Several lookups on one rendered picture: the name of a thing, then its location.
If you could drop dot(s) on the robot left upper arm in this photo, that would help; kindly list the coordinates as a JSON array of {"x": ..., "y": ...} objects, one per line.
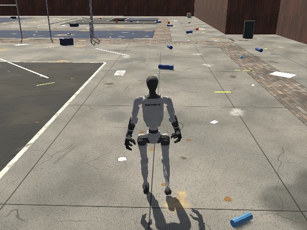
[{"x": 135, "y": 110}]

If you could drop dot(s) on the robot right upper arm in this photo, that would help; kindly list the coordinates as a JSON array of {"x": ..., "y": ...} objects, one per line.
[{"x": 170, "y": 108}]

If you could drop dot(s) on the humanoid robot head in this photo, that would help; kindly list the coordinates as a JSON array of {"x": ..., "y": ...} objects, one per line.
[{"x": 152, "y": 82}]

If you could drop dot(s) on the right robot forearm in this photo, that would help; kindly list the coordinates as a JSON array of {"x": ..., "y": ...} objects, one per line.
[{"x": 176, "y": 126}]

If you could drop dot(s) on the left robot hand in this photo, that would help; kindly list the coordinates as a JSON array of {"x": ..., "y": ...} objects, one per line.
[{"x": 127, "y": 143}]

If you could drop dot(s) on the right robot hand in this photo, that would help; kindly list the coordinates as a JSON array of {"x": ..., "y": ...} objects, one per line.
[{"x": 176, "y": 136}]

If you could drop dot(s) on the right robot thigh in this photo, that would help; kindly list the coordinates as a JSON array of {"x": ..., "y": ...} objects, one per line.
[{"x": 165, "y": 142}]

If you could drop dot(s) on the left robot forearm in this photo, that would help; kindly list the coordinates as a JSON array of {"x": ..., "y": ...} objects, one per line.
[{"x": 130, "y": 130}]

